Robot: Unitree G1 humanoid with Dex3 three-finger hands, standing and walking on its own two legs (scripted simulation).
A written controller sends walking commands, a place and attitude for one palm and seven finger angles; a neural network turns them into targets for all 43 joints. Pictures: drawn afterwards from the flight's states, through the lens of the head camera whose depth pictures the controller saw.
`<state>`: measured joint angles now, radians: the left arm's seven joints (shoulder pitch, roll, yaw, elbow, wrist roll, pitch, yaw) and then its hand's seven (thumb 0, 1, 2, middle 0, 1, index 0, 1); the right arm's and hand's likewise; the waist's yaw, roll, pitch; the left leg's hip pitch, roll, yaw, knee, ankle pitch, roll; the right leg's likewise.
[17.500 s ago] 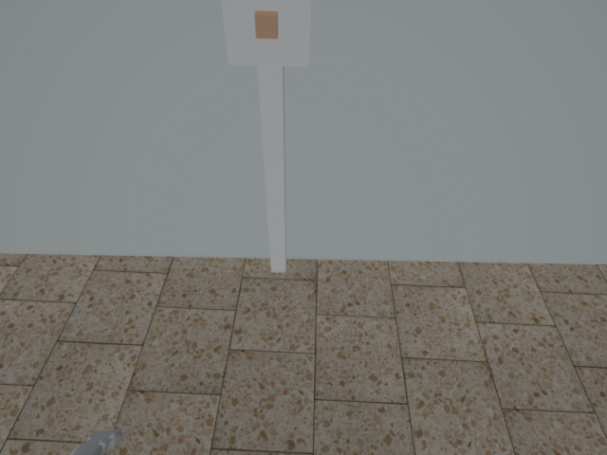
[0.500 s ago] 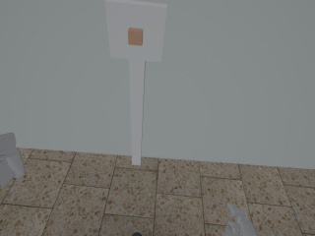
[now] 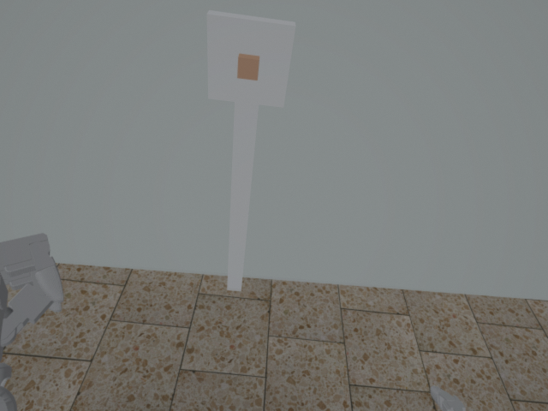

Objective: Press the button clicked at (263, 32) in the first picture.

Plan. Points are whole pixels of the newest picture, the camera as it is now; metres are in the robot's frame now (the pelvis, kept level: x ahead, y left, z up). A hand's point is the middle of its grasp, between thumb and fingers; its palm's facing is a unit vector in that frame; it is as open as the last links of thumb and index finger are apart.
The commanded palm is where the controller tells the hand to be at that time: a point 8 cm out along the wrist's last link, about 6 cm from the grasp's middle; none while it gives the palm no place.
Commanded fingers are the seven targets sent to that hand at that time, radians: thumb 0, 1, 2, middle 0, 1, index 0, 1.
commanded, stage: stop stepping back and stand still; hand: left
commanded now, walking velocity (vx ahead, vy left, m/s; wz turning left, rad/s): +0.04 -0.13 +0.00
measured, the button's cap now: (248, 66) +0.74 +0.12 +0.20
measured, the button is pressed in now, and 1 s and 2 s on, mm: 0 0 0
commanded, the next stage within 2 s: let the arm hang, fingers relaxed in 0.68 s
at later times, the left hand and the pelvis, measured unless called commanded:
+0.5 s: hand out of the picture +0.11 +0.27 +0.17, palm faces +0.45 -0.83 -0.33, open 3.1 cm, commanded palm +0.06 +0.30 +0.19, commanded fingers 0.00 0.90 0.90 -1.30 -1.50 -1.30 -1.50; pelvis -0.07 +0.02 +0.02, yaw +0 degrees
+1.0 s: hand out of the picture +0.05 +0.25 -0.11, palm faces +0.07 -0.95 -0.30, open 3.1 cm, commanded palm none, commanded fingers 0.00 0.90 0.90 -0.86 -1.02 -0.86 -1.02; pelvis -0.08 +0.05 +0.00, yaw +3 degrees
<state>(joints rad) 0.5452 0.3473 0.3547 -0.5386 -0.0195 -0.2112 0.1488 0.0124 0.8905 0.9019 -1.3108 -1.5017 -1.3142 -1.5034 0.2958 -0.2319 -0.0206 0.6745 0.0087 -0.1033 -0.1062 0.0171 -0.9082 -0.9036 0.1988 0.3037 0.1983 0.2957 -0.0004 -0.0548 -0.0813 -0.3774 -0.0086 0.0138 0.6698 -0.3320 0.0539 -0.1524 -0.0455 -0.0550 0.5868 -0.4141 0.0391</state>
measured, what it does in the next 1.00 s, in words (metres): steps on the spot: right foot, then left foot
